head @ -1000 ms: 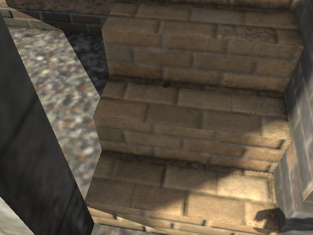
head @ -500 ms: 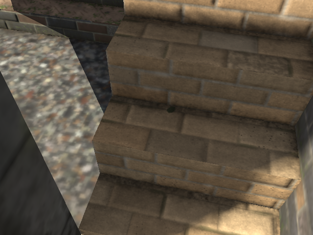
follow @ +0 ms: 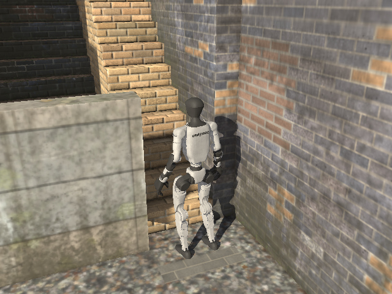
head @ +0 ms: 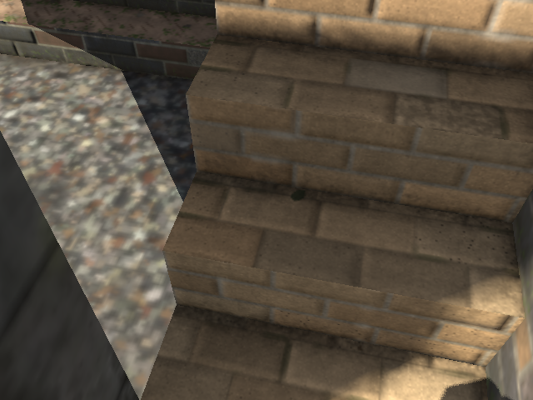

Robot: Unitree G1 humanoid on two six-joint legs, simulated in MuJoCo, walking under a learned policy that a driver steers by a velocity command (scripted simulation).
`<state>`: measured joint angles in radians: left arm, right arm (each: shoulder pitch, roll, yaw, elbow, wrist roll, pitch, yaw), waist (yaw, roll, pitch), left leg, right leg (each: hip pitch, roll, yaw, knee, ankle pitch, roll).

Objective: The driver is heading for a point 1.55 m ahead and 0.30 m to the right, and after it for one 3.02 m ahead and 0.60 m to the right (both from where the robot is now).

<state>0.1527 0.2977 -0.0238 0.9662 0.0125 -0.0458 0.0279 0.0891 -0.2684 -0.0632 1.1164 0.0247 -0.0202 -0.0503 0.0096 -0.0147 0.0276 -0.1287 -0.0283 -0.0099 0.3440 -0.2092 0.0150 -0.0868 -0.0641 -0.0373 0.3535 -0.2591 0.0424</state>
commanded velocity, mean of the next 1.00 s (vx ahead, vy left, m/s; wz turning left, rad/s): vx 0.28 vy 0.00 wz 0.00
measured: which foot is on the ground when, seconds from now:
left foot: down 0.00-1.00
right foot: down 0.00-1.00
